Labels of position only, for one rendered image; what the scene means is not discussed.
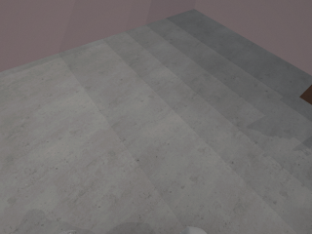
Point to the cupboard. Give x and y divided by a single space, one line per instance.
307 95

